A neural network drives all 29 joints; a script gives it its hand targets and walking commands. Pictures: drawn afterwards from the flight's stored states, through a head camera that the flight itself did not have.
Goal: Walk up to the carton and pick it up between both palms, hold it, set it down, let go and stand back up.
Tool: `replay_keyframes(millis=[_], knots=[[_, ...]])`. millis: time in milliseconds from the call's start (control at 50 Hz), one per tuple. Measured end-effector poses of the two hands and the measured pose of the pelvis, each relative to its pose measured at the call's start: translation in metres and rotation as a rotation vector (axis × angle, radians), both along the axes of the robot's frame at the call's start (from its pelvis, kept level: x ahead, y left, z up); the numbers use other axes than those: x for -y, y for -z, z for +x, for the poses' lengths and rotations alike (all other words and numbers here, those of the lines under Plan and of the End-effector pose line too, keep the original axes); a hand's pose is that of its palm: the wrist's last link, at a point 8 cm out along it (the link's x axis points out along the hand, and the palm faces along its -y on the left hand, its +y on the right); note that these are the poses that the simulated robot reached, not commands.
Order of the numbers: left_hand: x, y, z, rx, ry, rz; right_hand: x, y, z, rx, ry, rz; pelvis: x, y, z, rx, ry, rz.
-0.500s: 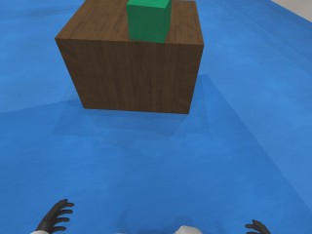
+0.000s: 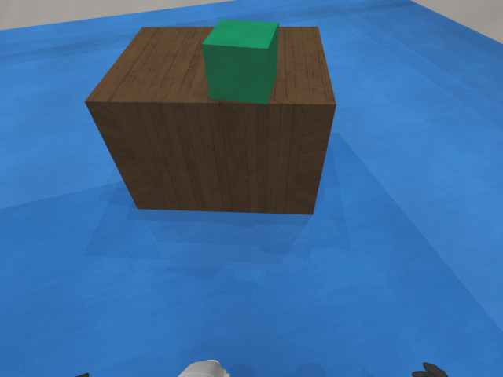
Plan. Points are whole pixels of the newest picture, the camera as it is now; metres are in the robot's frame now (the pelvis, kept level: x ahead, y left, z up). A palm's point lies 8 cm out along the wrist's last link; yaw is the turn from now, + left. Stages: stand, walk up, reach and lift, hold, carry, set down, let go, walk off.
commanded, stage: walk up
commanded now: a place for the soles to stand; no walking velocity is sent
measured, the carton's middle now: (243, 61) +1.10 +0.06 -0.03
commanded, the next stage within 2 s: none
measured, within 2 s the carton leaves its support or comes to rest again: neither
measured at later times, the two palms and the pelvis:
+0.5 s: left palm (91, 342) +0.19 +0.30 -0.11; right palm (435, 333) +0.21 -0.30 -0.09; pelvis +0.13 +0.01 +0.00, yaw +0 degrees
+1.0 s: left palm (113, 255) +0.34 +0.30 -0.07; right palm (404, 262) +0.35 -0.31 -0.11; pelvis +0.27 +0.00 +0.00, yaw -1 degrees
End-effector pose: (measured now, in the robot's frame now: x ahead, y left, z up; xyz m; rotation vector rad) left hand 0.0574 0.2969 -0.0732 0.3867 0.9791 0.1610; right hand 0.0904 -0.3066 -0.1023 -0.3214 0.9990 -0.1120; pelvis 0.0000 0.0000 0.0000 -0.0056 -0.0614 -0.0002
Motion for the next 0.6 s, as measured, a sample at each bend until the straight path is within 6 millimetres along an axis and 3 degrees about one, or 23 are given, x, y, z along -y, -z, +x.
replay_keyframes(millis=[100, 280, 460, 600], knots=[[-0.021, 0.035, 0.033, -0.043, 0.000, -0.051, -0.020, 0.001, 0.028, -0.004, 0.003, -0.055, -0.026, 0.017, 0.033, -0.004, 0.002, -0.022], [-0.023, 0.043, 0.074, -0.085, 0.008, -0.123, -0.027, -0.027, 0.064, -0.029, 0.011, -0.113, -0.037, 0.004, 0.074, -0.036, 0.006, -0.032], [-0.007, 0.036, 0.116, -0.102, 0.013, -0.114, -0.010, -0.021, 0.105, -0.048, 0.014, -0.092, -0.019, 0.002, 0.117, -0.053, 0.007, -0.008], [0.023, 0.029, 0.167, -0.060, 0.025, -0.047, 0.021, 0.010, 0.151, -0.051, 0.018, -0.036, 0.017, 0.015, 0.162, -0.060, 0.009, 0.035]])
